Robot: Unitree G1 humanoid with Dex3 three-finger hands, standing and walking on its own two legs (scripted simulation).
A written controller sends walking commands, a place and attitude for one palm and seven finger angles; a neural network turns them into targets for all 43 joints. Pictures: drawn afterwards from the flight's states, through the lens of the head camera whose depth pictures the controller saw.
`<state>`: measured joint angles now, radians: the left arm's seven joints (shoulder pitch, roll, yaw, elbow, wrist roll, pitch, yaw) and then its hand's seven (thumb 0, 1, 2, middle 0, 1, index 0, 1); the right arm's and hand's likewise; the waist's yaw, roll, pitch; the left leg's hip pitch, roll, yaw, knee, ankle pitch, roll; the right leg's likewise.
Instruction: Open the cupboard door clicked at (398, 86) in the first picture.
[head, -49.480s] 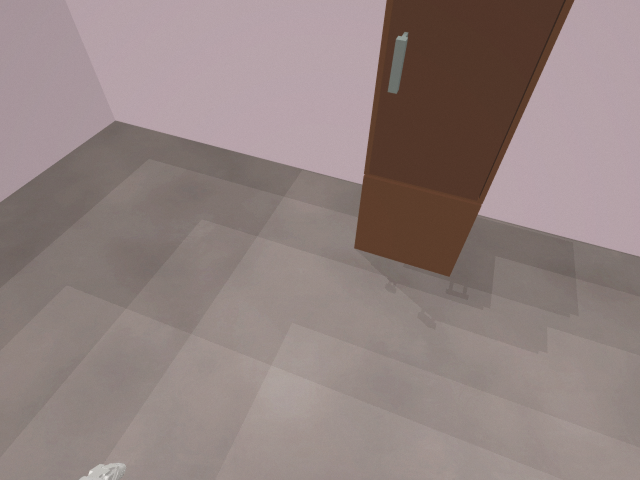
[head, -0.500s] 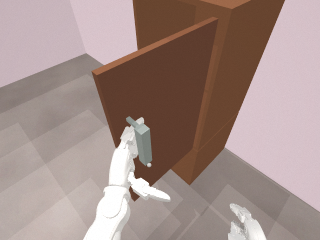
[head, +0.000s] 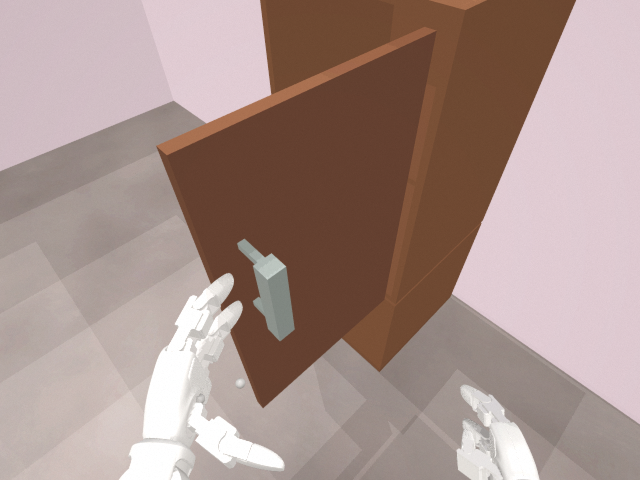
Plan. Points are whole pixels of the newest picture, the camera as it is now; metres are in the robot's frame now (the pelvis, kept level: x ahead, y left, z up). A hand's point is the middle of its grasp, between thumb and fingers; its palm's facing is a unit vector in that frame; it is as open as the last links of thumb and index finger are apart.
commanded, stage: slide the hand sideways off the handle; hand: left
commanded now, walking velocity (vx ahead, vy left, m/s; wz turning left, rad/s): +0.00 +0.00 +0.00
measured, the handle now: (264, 290) +0.32 +0.09 +0.09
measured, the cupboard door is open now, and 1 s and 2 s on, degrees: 89 89 89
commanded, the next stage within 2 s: draw the hand back to the body in 0.36 s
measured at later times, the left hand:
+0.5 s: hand (189, 422) +0.17 +0.14 +0.09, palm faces +0.00 -1.00 -0.02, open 16.3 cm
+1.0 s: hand (116, 392) +0.18 +0.19 +0.13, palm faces +0.05 -0.99 -0.11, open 16.1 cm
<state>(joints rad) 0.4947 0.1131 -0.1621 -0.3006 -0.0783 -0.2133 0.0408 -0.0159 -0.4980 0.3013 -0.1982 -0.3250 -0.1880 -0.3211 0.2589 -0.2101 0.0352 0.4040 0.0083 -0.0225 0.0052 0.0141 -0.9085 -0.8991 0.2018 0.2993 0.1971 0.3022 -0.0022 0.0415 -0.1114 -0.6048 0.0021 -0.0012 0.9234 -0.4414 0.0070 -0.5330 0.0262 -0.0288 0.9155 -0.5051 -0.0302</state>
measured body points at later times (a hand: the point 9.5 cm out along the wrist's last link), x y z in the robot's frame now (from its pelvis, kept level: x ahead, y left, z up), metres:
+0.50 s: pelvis -0.01 +0.00 -0.01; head +0.01 -0.02 +0.44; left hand +0.16 +0.19 +0.09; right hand +0.18 -0.23 -0.07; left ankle +0.02 +0.12 -0.69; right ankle -0.02 -0.10 -0.69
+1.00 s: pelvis +0.00 +0.02 +0.01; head -0.01 +0.01 +0.46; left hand +0.17 +0.25 +0.14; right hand +0.19 -0.20 -0.05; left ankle +0.02 +0.12 -0.69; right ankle -0.02 -0.10 -0.69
